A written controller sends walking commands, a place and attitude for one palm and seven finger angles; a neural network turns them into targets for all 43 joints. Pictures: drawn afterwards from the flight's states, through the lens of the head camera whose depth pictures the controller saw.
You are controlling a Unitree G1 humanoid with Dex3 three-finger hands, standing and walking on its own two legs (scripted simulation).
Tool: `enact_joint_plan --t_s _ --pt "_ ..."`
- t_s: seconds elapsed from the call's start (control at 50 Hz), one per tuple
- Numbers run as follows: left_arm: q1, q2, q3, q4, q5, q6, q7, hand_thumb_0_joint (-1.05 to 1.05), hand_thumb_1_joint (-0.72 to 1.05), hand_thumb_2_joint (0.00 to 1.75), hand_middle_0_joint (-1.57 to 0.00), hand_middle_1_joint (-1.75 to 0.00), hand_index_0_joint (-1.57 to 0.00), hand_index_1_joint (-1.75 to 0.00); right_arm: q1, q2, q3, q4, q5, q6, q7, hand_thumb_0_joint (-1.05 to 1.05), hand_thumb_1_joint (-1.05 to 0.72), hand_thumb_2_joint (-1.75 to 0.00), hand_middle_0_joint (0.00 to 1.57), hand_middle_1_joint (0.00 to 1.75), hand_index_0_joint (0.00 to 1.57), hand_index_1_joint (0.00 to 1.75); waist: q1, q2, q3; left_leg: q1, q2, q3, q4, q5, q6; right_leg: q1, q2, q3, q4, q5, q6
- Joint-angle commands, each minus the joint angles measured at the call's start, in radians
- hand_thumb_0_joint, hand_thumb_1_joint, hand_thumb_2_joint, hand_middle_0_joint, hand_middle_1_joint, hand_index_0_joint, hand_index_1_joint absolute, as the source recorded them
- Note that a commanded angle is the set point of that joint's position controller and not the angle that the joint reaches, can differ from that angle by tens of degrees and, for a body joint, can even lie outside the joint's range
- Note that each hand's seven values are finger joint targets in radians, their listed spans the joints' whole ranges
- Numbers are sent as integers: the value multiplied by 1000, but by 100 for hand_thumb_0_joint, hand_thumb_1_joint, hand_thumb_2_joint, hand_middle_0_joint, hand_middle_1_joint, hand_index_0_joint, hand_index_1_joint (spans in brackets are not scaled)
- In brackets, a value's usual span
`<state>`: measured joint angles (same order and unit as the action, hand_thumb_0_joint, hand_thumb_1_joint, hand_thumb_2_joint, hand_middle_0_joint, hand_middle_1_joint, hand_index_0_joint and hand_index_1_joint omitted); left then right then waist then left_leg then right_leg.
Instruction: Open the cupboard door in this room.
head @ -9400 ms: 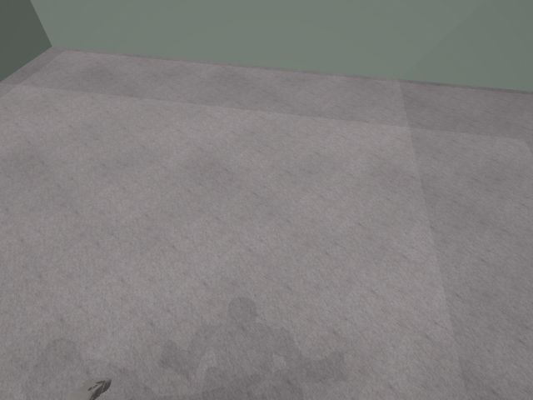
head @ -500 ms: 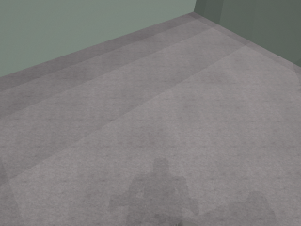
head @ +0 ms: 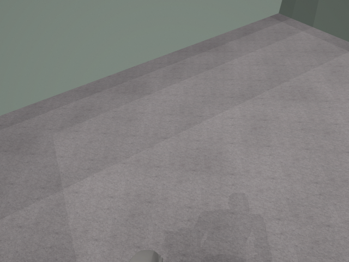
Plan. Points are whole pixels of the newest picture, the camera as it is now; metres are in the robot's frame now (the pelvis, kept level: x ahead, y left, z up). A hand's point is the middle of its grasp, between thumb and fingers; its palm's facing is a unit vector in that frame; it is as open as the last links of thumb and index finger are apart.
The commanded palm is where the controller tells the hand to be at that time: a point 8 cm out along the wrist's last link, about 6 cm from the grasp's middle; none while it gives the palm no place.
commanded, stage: turn or walk to find it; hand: left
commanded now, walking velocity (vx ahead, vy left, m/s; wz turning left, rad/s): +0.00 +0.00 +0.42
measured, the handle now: out of the picture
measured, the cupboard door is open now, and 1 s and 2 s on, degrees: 0 0 0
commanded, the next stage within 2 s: none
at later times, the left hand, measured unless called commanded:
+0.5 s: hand out of the picture -0.05 +0.27 -0.18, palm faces +0.27 -0.93 -0.24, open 7.4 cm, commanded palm none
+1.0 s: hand out of the picture +0.00 +0.21 -0.14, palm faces +0.39 -0.87 -0.29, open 7.4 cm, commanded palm none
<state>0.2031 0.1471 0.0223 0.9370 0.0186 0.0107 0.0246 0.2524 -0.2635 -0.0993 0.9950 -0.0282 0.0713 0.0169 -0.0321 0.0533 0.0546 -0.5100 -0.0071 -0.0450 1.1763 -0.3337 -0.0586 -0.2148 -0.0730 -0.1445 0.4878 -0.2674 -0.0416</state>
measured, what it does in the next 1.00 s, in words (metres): steps on the spot, turning left: left foot, then right foot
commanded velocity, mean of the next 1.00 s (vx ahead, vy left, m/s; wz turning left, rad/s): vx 0.00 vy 0.00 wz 0.42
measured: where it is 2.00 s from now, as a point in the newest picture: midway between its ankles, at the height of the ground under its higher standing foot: outside the picture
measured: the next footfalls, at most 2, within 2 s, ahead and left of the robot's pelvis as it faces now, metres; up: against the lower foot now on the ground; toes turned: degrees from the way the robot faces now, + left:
left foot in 0.32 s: -0.03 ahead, +0.15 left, +0.00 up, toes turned +14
right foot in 0.82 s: +0.04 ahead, -0.08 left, +0.00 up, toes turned +16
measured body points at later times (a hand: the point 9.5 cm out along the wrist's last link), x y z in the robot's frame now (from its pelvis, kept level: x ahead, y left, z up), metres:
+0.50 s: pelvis -0.03 +0.05 +0.00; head +0.00 +0.08 +0.44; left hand -0.06 +0.32 -0.16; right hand +0.13 -0.16 -0.13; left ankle -0.06 +0.14 -0.74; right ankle -0.02 -0.10 -0.67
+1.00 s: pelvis -0.02 -0.01 +0.00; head +0.03 -0.03 +0.44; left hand -0.02 +0.25 -0.12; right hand +0.10 -0.24 -0.18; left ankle -0.12 +0.13 -0.65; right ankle +0.00 -0.09 -0.74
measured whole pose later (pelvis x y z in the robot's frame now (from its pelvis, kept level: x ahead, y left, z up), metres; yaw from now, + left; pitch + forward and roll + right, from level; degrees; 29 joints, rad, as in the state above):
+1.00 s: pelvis -0.02 -0.01 +0.00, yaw +25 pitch +0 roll +3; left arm 0.16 0.15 0.02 0.92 0.02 0.00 0.03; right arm 0.26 -0.26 -0.09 1.00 -0.02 0.07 0.01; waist -0.04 0.06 0.06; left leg -0.48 -0.02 -0.04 1.15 -0.39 -0.05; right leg -0.21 -0.08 -0.14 0.51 -0.30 -0.03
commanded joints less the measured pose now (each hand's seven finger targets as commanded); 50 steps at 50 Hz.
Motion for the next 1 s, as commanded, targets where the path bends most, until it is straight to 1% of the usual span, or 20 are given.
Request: enact_joint_plan --t_s 0.0,0.2,0.26,0.28,0.3,0.32,0.34,0.38,0.44,0.62,0.7,0.76,0.78,0.8,0.82,0.84,0.86,0.9,0.94,0.98 --pt "47 187 51 -57 -1 -29 11 0 90 90 -20 -30 -20 -30 -20 -44 -3 -52 3 -9 -3 0 -90 -90 20 30 20 30 42 -212 -30 -68 37 2 3 5 -24 103 -230 163 -195 228 -53" --pt "114 262 73 -2 16 -15 8 0 90 90 -20 -30 -20 -30 -124 -22 31 -84 22 -31 -10 0 -90 -90 20 30 20 30 86 -244 -82 116 44 105 -427 -147 3 152 -310 126 -95 447 -114" --pt "75 267 74 5 7 -7 3 0 90 90 -20 -30 -20 -30 -53 -33 31 -69 21 -42 -12 0 -90 -90 20 30 20 30 34 -228 -110 283 30 135 -653 36 21 72 -279 52 -11 366 -46" --pt "69 250 70 2 -1 -1 1 0 90 90 -20 -30 -20 -30 -26 -60 25 -62 20 -49 -9 0 -90 -90 20 30 20 30 15 -140 -125 399 54 102 -765 153 34 -15 -246 16 76 277 2" --pt "80 201 64 -20 -9 7 -2 0 90 90 -20 -30 -20 -30 -1 -145 6 -67 12 -60 -13 0 -90 -90 20 30 20 30 -3 88 -144 515 241 -145 -845 305 108 -199 -141 -47 256 26 72" --pt "34 149 42 -55 -5 13 -4 0 90 90 -20 -30 -20 -30 30 -218 -9 -65 10 -55 -20 0 -90 -90 20 30 20 30 -25 260 -112 514 412 -328 -873 593 219 -353 -52 -19 431 -365 117" --pt "-2 177 47 -62 0 24 -2 0 90 90 -20 -30 -20 -30 28 -219 -8 -58 7 -48 -22 0 -90 -90 20 30 20 30 -30 142 -95 433 432 -267 -863 530 268 -312 -59 57 533 -354 101" --pt "-22 176 55 -35 1 32 -6 0 90 90 -20 -30 -20 -30 -59 -158 9 -69 6 -54 -40 0 -90 -90 20 30 20 30 6 163 -34 371 323 -211 -869 483 233 -343 -64 107 602 -232 109" --pt "21 174 54 -9 0 24 -15 0 90 90 -20 -30 -20 -30 -99 -135 19 -87 10 -65 -41 0 -90 -90 20 30 20 30 31 93 -42 403 245 -119 -838 595 207 -329 -40 107 620 -142 123" --pt "-81 156 45 -69 -8 20 -3 0 90 90 -20 -30 -20 -30 -2 -130 3 -76 4 -64 -39 0 -90 -90 20 30 20 30 -8 88 -84 466 249 -218 -796 701 241 -289 -9 128 438 -192 139" --pt "-61 144 42 -76 -14 13 -2 0 90 90 -20 -30 -20 -30 -31 -136 -3 -88 -1 -55 -35 0 -90 -90 20 30 20 30 10 104 -87 379 225 -254 -774 657 227 -150 27 107 243 -172 121" --pt "24 162 49 -54 -14 -3 1 0 90 90 -20 -30 -20 -30 -51 -125 -5 -95 8 -53 -31 0 -90 -90 20 30 20 30 57 64 -117 257 162 -243 -696 506 164 65 28 90 -46 68 109" --pt "63 208 57 -47 -7 -15 5 0 90 90 -20 -30 -20 -30 -42 -88 -2 -95 17 -56 -26 0 -90 -90 20 30 20 30 71 -41 -144 146 102 -197 -619 326 111 213 -61 170 -137 163 90" --pt "89 296 76 -42 8 -24 14 0 90 90 -20 -30 -20 -30 -30 -17 12 -116 21 -58 -20 0 -90 -90 20 30 20 30 80 -313 -156 -40 -39 -34 -417 -86 41 321 -312 405 -158 299 -3" --pt "92 318 72 -55 2 -19 13 0 90 90 -20 -30 -20 -30 -48 -51 2 -129 16 -47 -26 0 -90 -90 20 30 20 30 90 -315 -144 -39 -43 -29 -220 -286 32 194 -427 458 -169 395 -104" --pt "38 276 73 -68 -1 -19 17 0 90 90 -20 -30 -20 -30 -41 -66 -6 -109 10 -30 -24 0 -90 -90 20 30 20 30 67 -262 -104 -21 -15 -70 -82 -234 34 93 -384 398 -197 280 -122" --pt "-24 251 70 -84 -2 -19 17 0 90 90 -20 -30 -20 -30 -26 -65 -7 -87 7 -22 -18 0 -90 -90 20 30 20 30 41 -257 -52 -32 0 -66 -8 -183 30 32 -340 357 -218 183 -109" --pt "-81 201 52 -98 -5 -20 13 0 90 90 -20 -30 -20 -30 6 -50 -5 -56 5 -17 -8 0 -90 -90 20 30 20 30 5 -184 -8 -42 25 -31 49 -77 15 24 -254 212 -181 250 -65" --pt "-47 191 46 -88 -4 -28 10 0 90 90 -20 -30 -20 -30 26 -39 1 -47 7 -15 -4 0 -90 -90 20 30 20 30 8 -206 -27 -51 23 -8 49 -29 -3 73 -224 136 -159 356 -48" --pt "-14 191 48 -74 -1 -31 12 0 90 90 -20 -30 -20 -30 4 -42 1 -49 8 -13 -3 0 -90 -90 20 30 20 30 22 -229 -26 -46 37 3 27 -20 -15 83 -233 122 -162 374 -54"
